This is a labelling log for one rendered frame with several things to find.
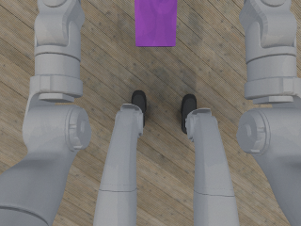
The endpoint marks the robot left upper arm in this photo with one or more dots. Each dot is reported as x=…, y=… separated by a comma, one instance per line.
x=31, y=191

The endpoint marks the robot left forearm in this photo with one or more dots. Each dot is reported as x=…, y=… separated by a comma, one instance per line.
x=57, y=52

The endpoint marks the robot left foot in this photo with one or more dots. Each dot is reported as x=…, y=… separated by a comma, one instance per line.
x=139, y=99

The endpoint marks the robot right upper arm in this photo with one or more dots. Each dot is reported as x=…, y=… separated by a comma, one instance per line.
x=273, y=136

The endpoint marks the carton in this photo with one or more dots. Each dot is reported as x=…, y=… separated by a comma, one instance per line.
x=155, y=23

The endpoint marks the robot right shin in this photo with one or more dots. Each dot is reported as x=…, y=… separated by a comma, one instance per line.
x=196, y=111

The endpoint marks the robot right forearm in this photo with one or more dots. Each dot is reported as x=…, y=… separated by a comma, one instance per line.
x=271, y=51

